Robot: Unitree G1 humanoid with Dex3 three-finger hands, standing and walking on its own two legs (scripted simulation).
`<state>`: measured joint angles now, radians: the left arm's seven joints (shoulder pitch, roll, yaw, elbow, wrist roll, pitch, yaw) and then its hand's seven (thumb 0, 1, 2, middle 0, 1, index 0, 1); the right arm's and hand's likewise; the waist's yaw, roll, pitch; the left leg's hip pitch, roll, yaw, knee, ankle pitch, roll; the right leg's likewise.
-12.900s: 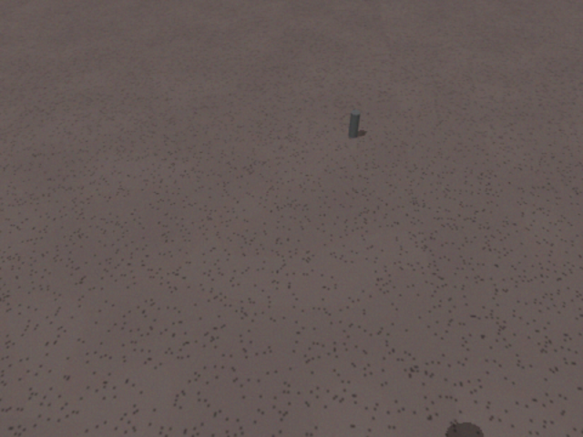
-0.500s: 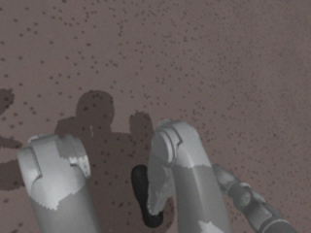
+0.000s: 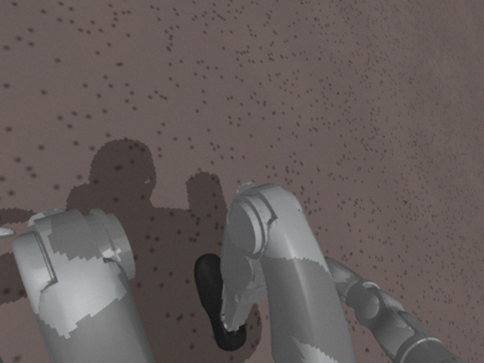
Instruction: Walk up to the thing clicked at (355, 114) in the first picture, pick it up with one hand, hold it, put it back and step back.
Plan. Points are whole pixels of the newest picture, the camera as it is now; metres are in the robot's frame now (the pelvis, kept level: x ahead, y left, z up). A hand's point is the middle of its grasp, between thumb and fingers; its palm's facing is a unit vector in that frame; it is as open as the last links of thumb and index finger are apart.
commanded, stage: close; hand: left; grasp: from the side
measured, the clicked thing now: out of the picture +0.41 +0.33 -0.20
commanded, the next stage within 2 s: settle in 0.68 s
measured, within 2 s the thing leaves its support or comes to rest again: leaves its support in 0.98 s
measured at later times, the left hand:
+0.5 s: hand out of the picture +0.39 +0.31 -0.18, palm faces +0.40 -0.91 +0.00, open 8.3 cm
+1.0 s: hand out of the picture +0.41 +0.31 -0.17, palm faces +0.41 -0.91 +0.00, open 7.5 cm
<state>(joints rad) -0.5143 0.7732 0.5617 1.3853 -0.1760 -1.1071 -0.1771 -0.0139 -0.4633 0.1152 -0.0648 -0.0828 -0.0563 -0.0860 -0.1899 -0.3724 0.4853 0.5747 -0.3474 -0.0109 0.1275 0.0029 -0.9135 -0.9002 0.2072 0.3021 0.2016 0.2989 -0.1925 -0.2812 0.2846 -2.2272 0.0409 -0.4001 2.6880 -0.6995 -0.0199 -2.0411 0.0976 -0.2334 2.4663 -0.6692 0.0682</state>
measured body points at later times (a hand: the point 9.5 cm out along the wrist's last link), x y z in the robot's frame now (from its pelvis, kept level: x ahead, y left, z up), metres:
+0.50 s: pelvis +0.00 +0.00 +0.00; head +0.22 +0.20 +0.34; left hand +0.37 +0.36 -0.18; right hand +0.19 -0.23 -0.03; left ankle +0.08 +0.13 -0.24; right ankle +0.13 -0.13 -0.24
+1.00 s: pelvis +0.00 +0.00 +0.00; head +0.23 +0.20 +0.33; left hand +0.38 +0.36 -0.17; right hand +0.18 -0.24 -0.03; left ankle +0.08 +0.13 -0.24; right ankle +0.13 -0.13 -0.24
